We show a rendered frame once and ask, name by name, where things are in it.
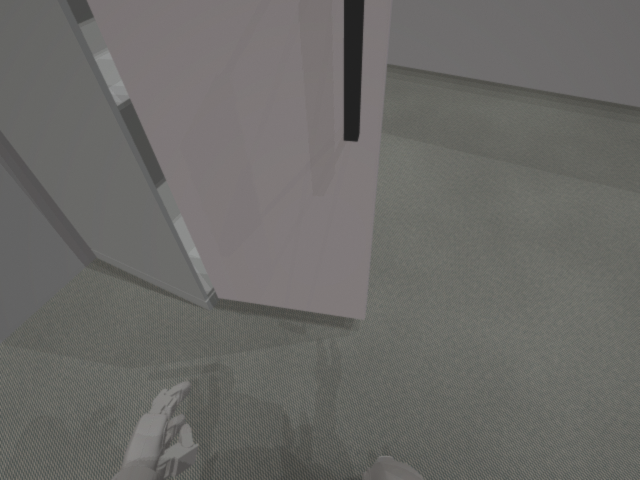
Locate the fridge door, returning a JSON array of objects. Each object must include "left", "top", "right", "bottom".
[{"left": 87, "top": 0, "right": 393, "bottom": 320}]

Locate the handle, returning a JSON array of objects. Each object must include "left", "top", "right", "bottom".
[{"left": 344, "top": 0, "right": 364, "bottom": 142}]

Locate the left robot hand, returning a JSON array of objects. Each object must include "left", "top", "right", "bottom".
[{"left": 120, "top": 381, "right": 198, "bottom": 480}]

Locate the right robot shin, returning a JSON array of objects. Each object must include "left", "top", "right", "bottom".
[{"left": 373, "top": 456, "right": 395, "bottom": 465}]

